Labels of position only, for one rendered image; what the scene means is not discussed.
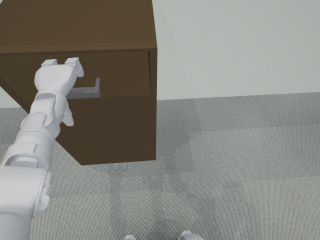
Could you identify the robot right shin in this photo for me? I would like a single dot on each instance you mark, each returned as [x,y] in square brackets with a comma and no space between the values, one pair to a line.
[185,232]

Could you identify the handle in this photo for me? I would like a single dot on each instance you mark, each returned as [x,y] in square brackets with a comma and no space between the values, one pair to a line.
[85,92]

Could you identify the left robot hand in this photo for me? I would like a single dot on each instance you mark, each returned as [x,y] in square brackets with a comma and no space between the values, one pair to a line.
[60,78]

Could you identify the robot left upper arm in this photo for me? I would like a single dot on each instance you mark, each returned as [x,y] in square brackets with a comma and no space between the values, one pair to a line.
[24,193]

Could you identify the cabinet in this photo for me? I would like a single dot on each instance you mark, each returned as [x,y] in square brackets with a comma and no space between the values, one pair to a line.
[106,130]

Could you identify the left robot forearm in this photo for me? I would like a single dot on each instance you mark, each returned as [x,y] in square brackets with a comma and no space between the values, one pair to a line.
[38,131]

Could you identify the drawer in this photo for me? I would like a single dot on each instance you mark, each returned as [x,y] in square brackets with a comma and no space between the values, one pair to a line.
[121,73]

